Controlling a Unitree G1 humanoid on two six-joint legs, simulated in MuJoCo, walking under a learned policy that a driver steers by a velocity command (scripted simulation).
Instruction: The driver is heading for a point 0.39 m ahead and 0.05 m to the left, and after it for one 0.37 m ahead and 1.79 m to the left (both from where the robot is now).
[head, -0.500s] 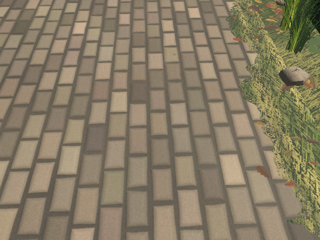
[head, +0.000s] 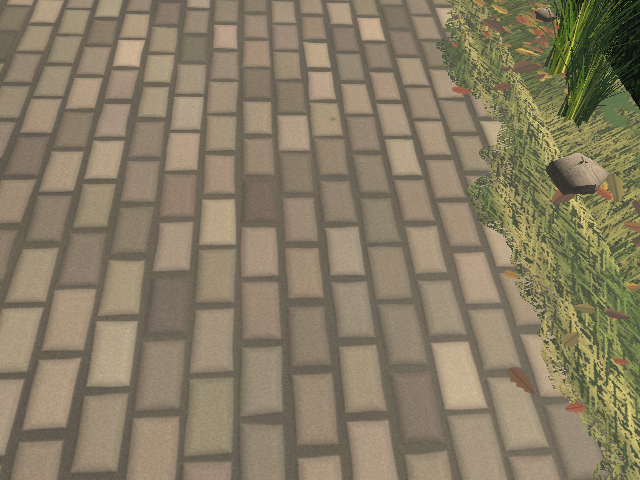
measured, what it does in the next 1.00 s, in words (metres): walks ahead, turning left: right foot, then left foot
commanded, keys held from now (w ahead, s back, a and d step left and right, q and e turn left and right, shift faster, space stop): w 0.22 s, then w+q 0.78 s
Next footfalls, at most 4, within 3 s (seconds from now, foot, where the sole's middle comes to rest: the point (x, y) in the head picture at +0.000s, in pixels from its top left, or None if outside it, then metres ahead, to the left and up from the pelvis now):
0.22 right None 0.32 -0.13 -0.78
0.76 left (223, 443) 0.59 0.14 -0.78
1.24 right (259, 308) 0.93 0.06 -0.78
1.78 left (103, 296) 0.98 0.45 -0.78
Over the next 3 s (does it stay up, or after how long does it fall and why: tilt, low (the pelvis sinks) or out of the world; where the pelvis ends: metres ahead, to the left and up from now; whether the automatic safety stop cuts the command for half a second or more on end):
stays up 1.22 0.85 0.00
